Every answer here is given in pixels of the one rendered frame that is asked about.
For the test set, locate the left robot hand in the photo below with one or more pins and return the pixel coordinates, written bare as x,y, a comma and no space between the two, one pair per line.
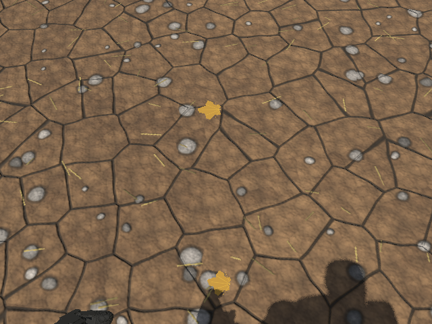
86,317

